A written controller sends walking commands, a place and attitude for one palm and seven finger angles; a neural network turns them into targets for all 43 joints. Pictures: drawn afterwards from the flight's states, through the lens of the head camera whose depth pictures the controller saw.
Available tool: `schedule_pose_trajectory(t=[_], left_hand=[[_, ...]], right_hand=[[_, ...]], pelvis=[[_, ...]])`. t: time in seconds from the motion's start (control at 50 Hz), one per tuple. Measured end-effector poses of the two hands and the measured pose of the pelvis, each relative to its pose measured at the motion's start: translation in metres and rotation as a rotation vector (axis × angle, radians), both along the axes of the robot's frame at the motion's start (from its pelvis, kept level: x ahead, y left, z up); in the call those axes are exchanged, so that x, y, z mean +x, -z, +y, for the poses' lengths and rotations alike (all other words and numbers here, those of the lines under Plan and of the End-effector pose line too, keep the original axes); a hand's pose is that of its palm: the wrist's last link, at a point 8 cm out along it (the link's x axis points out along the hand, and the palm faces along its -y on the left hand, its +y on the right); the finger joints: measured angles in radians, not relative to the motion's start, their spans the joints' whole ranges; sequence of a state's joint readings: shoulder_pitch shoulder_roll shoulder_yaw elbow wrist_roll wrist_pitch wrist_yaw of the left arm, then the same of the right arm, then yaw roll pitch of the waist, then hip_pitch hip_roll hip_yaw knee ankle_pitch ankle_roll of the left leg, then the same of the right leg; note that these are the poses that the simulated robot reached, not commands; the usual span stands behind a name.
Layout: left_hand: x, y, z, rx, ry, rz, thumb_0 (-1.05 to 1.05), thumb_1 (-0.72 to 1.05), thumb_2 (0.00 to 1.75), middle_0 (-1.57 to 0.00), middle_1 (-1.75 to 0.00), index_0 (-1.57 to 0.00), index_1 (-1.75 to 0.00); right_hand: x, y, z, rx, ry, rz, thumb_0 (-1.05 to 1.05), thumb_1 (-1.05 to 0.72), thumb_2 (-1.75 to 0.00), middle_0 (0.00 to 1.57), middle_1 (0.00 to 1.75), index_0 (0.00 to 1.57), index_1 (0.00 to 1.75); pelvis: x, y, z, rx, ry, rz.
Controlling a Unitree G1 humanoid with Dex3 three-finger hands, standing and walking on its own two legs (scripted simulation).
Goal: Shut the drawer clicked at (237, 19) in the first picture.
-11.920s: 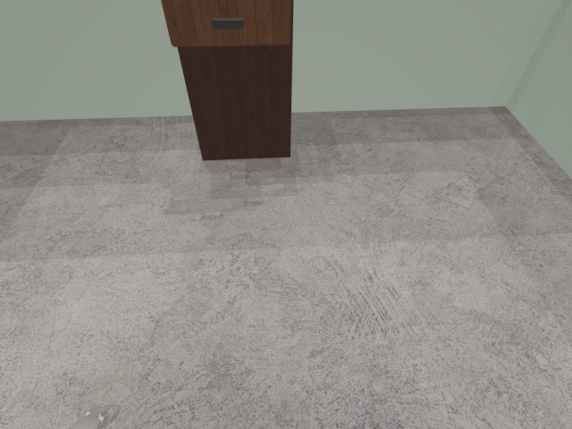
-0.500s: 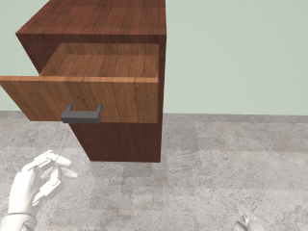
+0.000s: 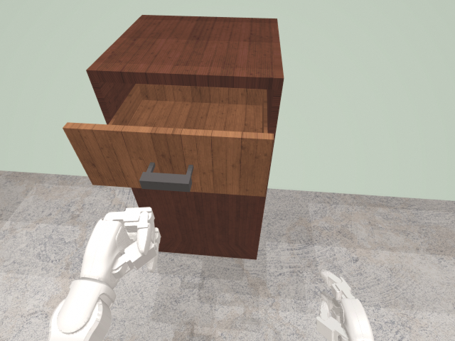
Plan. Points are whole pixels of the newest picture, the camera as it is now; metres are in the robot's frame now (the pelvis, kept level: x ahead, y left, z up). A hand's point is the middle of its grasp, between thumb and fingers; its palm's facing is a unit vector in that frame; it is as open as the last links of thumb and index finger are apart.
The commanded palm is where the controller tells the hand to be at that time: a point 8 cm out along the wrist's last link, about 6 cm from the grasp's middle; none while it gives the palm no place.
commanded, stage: raise the hand and make a fist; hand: left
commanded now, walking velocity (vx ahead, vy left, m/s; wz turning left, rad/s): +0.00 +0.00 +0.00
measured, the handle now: (168, 174) +0.44 +0.18 +0.04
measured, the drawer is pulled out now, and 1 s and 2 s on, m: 0.19 0.19 0.19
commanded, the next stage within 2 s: bring the fist close to the handle in 0.52 s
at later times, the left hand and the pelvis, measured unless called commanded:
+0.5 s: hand (148, 230) +0.23 +0.14 +0.15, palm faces +0.08 -0.99 -0.06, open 3.3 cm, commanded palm +0.21 +0.18 +0.14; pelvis -0.01 -0.04 +0.01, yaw +0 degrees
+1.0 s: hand (166, 230) +0.26 +0.13 +0.10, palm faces +0.01 -1.00 -0.03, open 3.2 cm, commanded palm +0.25 +0.19 +0.10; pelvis +0.00 -0.05 +0.01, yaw +0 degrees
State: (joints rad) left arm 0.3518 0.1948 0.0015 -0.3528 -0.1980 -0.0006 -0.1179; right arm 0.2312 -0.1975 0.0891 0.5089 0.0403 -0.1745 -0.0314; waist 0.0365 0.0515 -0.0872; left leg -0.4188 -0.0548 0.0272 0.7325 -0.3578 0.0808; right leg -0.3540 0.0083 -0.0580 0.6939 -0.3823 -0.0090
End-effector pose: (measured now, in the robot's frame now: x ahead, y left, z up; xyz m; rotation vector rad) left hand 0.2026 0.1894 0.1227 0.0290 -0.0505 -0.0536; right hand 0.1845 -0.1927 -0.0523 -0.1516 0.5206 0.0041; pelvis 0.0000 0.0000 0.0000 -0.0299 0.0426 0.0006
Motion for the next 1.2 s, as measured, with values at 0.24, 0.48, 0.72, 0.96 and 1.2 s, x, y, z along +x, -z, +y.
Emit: schedule_pose_trajectory(t=[0.24,0.48,0.72,0.96,1.2], left_hand=[[0.005,-0.028,-0.002,-0.002,-0.06,-0.05,0.01,0.9,0.9,-1.4,-1.6,-1.4,-1.59],[0.005,-0.022,0.001,0.032,-0.126,-0.009,0.01,0.9,0.9,-1.4,-1.6,-1.4,-1.6],[0.013,-0.006,-0.009,0.021,-0.085,0.081,0.01,0.9,0.9,-1.4,-1.6,-1.4,-1.6],[0.033,0.012,-0.004,0.013,-0.08,0.037,0.01,0.9,0.9,-1.4,-1.6,-1.4,-1.6],[0.065,0.031,0.003,0.001,-0.091,0.019,0.01,0.9,0.9,-1.4,-1.6,-1.4,-1.6]], right_hand=[[-0.02,0.003,-0.023,-0.036,0.019,0.073,0.01,-0.9,-0.9,0.2,0.3,0.2,0.3],[-0.027,-0.002,-0.064,-0.064,0.075,0.071,0.01,-0.9,-0.9,0.2,0.3,0.2,0.3],[-0.019,0.003,-0.086,-0.051,0.085,0.064,0.01,-0.9,-0.9,0.2,0.3,0.2,0.3],[-0.021,0.012,-0.096,-0.072,0.089,0.09,0.01,-0.9,-0.9,0.2,0.3,0.2,0.3],[-0.036,0.024,-0.088,-0.078,0.123,0.168,0.01,-0.9,-0.9,0.2,0.3,0.2,0.3]], pelvis=[[-0.009,-0.008,-0.01,0.011,-0.007,-0.05],[-0.009,-0.013,-0.035,0.023,0.001,-0.068],[-0.003,-0.014,-0.053,0.029,-0.002,-0.053],[0.001,-0.009,-0.054,0.03,-0.005,-0.014],[0.005,-0.004,-0.041,0.029,0.011,0.037]])
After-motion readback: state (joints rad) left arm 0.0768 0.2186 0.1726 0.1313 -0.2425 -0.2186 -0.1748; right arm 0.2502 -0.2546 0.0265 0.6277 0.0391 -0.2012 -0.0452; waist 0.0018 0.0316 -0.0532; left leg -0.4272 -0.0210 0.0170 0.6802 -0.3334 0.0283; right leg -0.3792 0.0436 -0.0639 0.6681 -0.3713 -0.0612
